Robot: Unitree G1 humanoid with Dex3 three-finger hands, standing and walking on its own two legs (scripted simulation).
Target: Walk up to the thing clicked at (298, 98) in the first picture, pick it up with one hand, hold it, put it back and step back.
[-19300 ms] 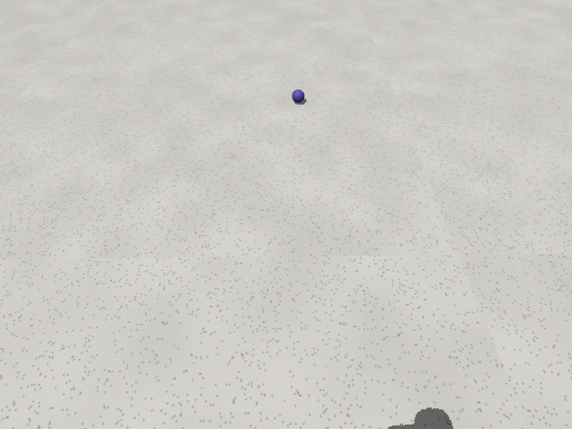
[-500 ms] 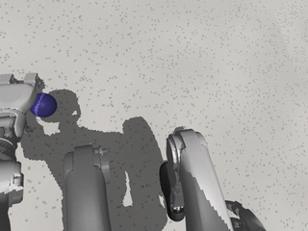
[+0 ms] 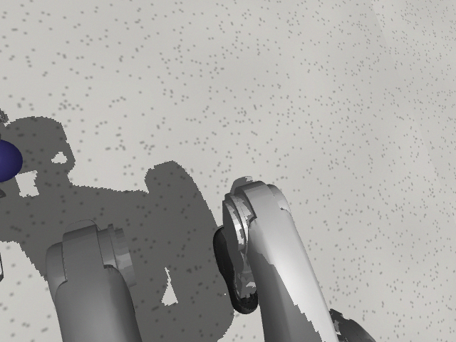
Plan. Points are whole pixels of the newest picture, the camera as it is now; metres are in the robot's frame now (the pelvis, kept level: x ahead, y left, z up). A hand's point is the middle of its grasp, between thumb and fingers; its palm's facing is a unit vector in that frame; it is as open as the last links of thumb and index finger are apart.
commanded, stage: rest palm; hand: left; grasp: from above
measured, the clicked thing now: out of the picture +0.45 +0.31 -0.27
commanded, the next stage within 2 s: close in 0.44 s
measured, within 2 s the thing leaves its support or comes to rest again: neither
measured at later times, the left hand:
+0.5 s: hand out of the picture +0.44 +0.31 -0.23, palm faces -0.46 -0.15 -0.87, open 13.6 cm
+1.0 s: hand out of the picture +0.44 +0.30 -0.25, palm faces -0.45 -0.15 -0.88, open 12.2 cm
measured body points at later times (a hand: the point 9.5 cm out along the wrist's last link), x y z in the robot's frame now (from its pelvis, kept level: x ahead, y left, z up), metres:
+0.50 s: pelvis +0.00 +0.01 -0.01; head +0.26 +0.11 +0.34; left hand +0.46 +0.31 -0.18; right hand +0.05 -0.26 -0.08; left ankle +0.06 +0.13 -0.27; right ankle +0.11 -0.14 -0.27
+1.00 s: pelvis +0.00 +0.01 -0.01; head +0.27 +0.13 +0.33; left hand +0.46 +0.31 -0.20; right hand +0.03 -0.25 -0.07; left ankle +0.06 +0.13 -0.27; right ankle +0.11 -0.14 -0.27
